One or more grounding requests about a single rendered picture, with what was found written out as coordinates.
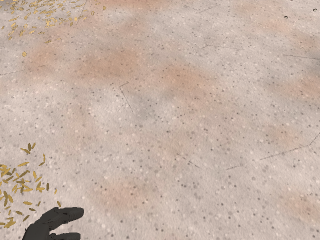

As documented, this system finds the left robot hand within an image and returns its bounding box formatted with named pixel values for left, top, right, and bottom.
left=22, top=207, right=84, bottom=240

